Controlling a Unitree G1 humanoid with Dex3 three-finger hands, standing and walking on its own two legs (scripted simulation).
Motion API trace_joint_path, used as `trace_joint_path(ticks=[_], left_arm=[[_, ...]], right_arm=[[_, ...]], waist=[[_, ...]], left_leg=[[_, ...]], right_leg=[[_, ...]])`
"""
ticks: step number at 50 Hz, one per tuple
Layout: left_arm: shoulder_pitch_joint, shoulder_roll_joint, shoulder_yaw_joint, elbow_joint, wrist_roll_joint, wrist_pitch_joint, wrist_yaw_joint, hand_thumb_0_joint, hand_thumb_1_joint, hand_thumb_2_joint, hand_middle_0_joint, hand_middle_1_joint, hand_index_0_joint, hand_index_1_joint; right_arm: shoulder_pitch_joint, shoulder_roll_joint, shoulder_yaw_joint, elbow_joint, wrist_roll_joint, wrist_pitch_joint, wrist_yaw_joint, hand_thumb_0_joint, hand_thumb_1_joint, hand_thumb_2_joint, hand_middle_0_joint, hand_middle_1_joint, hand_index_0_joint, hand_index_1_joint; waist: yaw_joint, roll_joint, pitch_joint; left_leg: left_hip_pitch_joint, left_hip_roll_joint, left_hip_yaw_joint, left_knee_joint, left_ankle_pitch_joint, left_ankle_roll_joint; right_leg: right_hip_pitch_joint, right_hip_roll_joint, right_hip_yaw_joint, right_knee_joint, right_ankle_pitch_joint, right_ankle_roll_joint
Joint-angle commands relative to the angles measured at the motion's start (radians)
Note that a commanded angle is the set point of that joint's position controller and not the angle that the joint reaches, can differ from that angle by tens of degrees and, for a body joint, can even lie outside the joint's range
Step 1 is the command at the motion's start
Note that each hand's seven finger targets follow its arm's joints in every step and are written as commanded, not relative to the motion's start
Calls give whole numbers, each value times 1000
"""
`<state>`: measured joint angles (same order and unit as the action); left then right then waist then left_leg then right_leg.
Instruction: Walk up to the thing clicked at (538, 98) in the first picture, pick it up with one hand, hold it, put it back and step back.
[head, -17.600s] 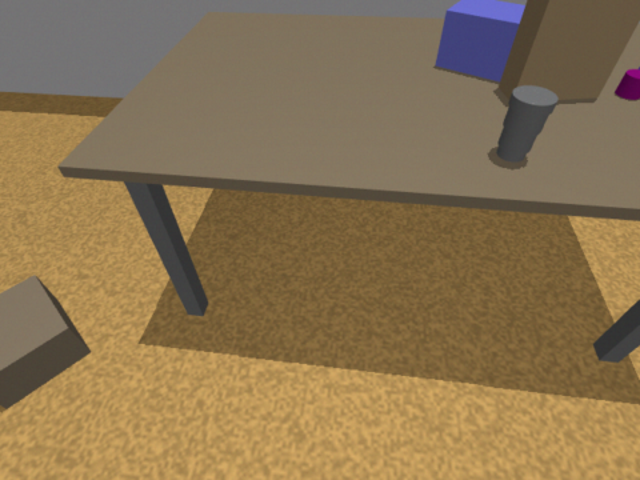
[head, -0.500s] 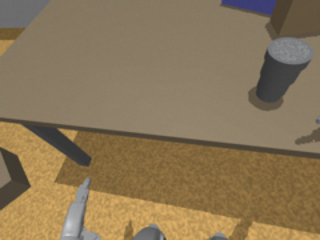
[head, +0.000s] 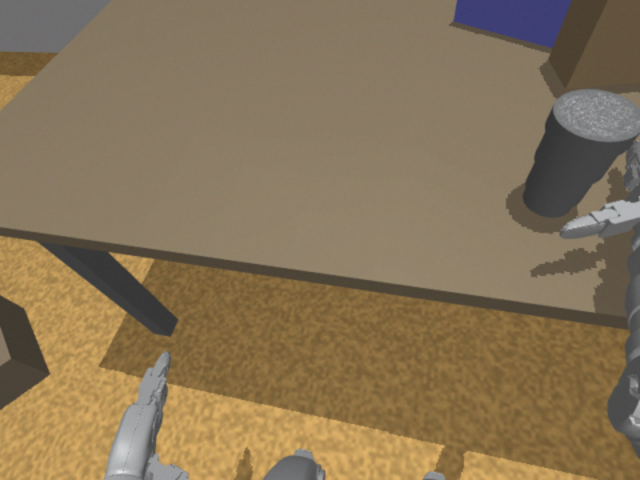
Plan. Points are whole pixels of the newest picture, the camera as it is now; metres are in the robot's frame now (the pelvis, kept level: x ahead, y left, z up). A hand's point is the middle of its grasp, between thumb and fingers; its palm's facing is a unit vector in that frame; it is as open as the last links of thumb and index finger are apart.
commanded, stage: rest palm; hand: right
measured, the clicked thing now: (569, 162) +0.52 -0.22 +0.09
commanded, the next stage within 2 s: close in 0.12 s
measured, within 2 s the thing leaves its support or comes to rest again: leaves its support in 1.22 s
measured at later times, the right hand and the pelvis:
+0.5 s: hand (571, 162) +0.51 -0.22 +0.09, palm faces +0.21 +0.98 +0.01, open 15.8 cm; pelvis -0.01 +0.00 -0.01, yaw +0 degrees
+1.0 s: hand (572, 163) +0.50 -0.22 +0.10, palm faces +0.20 +0.98 +0.01, open 10.8 cm; pelvis +0.00 +0.00 +0.00, yaw +0 degrees
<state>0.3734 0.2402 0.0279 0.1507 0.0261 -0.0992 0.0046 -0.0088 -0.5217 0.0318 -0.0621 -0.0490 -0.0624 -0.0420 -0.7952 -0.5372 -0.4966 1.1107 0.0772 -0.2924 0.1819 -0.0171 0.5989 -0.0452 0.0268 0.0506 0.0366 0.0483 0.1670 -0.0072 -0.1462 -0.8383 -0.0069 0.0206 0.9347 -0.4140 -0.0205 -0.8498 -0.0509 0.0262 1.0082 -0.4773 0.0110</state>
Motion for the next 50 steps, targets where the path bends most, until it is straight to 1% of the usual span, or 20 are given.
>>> trace_joint_path(ticks=[1, 2, 5, 6, 10, 16, 19, 20, 23, 28, 30, 32, 33, 34, 39, 42, 43, 44, 46, 50], left_arm=[[45, 154, 100, -151, 1, -43, 13, 0, -538, 28, -49, -48, -57, -40], [30, 161, 105, -162, 0, -42, 12, 0, -534, 24, -47, -46, -57, -36], [41, 192, 143, -154, 0, -36, 16, 0, -583, 69, -56, -46, -39, -63], [-2, 179, 124, -175, -4, -36, 13, 0, -584, 70, -56, -47, -38, -65], [-23, 146, 93, -173, -1, -36, 12, 0, -589, 74, -56, -47, -36, -67], [16, 136, 69, -155, 8, -29, 8, 0, -551, 48, -50, -49, -50, -49], [19, 158, 89, -198, 15, -30, 8, 0, -543, 44, -46, -48, -50, -43], [26, 140, 65, -196, 17, -30, 2, 0, -545, 47, -46, -47, -49, -44], [39, 177, 113, -211, 13, -31, 3, 0, -540, 40, -42, -44, -49, -36], [18, 155, 94, -206, 3, -27, -1, 0, -541, 41, -42, -43, -49, -36], [1, 167, 102, -200, 5, -28, 3, 0, -548, 49, -44, -44, -46, -42], [37, 156, 104, -141, 5, -25, 1, 0, -544, 44, -43, -45, -47, -41], [10, 158, 98, -145, 4, -26, 2, 0, -545, 45, -44, -44, -47, -41], [-24, 155, 91, -179, 6, -29, 1, 0, -551, 48, -44, -43, -45, -41], [24, 128, 69, -161, 8, -26, -2, 0, -537, 35, -42, -42, -49, -35], [18, 157, 93, -177, 9, -25, 2, 0, -531, 28, -40, -41, -50, -31], [16, 144, 80, -163, 11, -23, -1, 0, -529, 26, -40, -41, -51, -29], [24, 169, 109, -165, 8, -23, 2, 0, -530, 26, -41, -40, -51, -29], [50, 157, 96, -145, 9, -22, -1, 0, -532, 27, -41, -41, -50, -31], [18, 168, 112, -144, 5, -24, 2, 0, -527, 22, -40, -39, -51, -27]], right_arm=[[-464, -220, 17, -226, 6, -72, -12, 0, 559, -51, 28, 51, 32, 51], [-471, -231, 9, -250, 3, -70, -19, 0, 559, -49, 29, 50, 32, 50], [-478, -224, 11, -248, 2, -60, -39, 0, 541, -70, 23, 56, 26, 56], [-495, -238, 11, -265, -2, -61, -48, 0, 529, -70, 31, 58, 33, 59], [-533, -223, 18, -241, -15, -68, -73, 0, 550, -44, 52, 52, 52, 52], [-529, -246, 4, -125, -35, -80, -101, 0, 555, -64, 418, 233, 417, 234], [-534, -255, -1, -97, -45, -90, -102, 0, 561, -95, 556, 319, 556, 320], [-528, -233, 9, -92, -46, -90, -96, 0, 556, -96, 588, 332, 587, 334], [-559, -304, -27, -179, -45, -96, -89, 0, 554, -129, 679, 398, 677, 400], [-555, -227, 8, -183, -30, -74, -91, 0, 447, -231, 854, 539, 851, 541], [-589, -255, 6, -212, -36, -71, -99, 0, 390, -286, 912, 596, 909, 598], [-515, -174, 45, -119, -32, -62, -97, 0, 314, -343, 954, 648, 950, 650], [-460, -168, 22, -80, -26, -58, -100, 0, 307, -363, 963, 666, 961, 667], [-509, -228, -1, -154, -32, -73, -106, 0, 296, -392, 979, 691, 979, 693], [-514, -202, 22, -179, -30, -88, -89, 0, 76, -628, 1122, 901, 1123, 903], [-545, -219, 12, -194, -31, -86, -97, 0, -28, -866, 1205, 1100, 1221, 1102], [-569, -203, 34, -217, -31, -87, -97, 0, -68, -921, 1233, 1148, 1251, 1149], [-567, -244, 7, -226, -33, -85, -101, 0, -104, -971, 1250, 1186, 1269, 1188], [-549, -186, 41, -203, -26, -72, -100, 0, -161, -1067, 1284, 1265, 1307, 1266], [-514, -228, 3, -155, -29, -76, -107, 0, -248, -1201, 1357, 1385, 1385, 1387]], waist=[[32, -126, -392], [11, -127, -423], [21, -134, -440], [-2, -145, -436], [9, -116, -458], [22, -104, -383], [38, -116, -427], [34, -125, -426], [31, -169, -526], [26, -143, -486], [18, -165, -498], [38, -146, -395], [26, -104, -368], [11, -121, -410], [27, -143, -455], [39, -150, -483], [21, -167, -473], [26, -173, -491], [30, -158, -446], [32, -109, -410]], left_leg=[[160, -19, 1, -77, 319, 28], [182, -16, -6, -75, 329, 27], [185, -20, 4, -75, 321, 30], [195, -18, 0, -80, 316, 29], [235, -17, -8, -84, 312, 25], [177, -28, 4, -80, 283, 29], [182, -28, 4, -63, 323, 29], [182, -27, 1, -58, 335, 29], [223, -22, -7, -49, 403, 28], [212, -29, 9, -69, 359, 29], [208, -31, 8, -75, 350, 31], [161, -34, 16, -79, 323, 32], [152, -35, 19, -83, 309, 31], [181, -31, 9, -83, 316, 29], [207, -30, 7, -73, 373, 28], [199, -27, 4, -67, 391, 30], [194, -27, 4, -73, 369, 32], [189, -28, 7, -75, 374, 31], [204, -29, 10, -85, 369, 32], [209, -28, 10, -89, 357, 30]], right_leg=[[270, 23, -5, -99, 352, -22], [265, 27, -8, -97, 355, -23], [282, 23, -3, -105, 358, -19], [274, 25, -6, -109, 349, -19], [236, 29, -12, -104, 315, -25], [212, 25, -6, -108, 307, -20], [234, 23, -4, -96, 358, -16], [226, 23, -7, -88, 370, -16], [268, 25, -13, -68, 421, -18], [277, 20, -4, -99, 395, -16], [300, 21, -6, -107, 397, -13], [269, 17, -2, -116, 379, -12], [246, 15, 4, -118, 373, -14], [242, 18, -3, -115, 360, -18], [292, 23, -9, -105, 418, -16], [314, 21, -6, -100, 448, -14], [318, 22, -7, -107, 436, -13], [347, 20, -5, -107, 458, -11], [318, 26, -9, -119, 430, -11], [269, 25, -6, -119, 393, -17]])
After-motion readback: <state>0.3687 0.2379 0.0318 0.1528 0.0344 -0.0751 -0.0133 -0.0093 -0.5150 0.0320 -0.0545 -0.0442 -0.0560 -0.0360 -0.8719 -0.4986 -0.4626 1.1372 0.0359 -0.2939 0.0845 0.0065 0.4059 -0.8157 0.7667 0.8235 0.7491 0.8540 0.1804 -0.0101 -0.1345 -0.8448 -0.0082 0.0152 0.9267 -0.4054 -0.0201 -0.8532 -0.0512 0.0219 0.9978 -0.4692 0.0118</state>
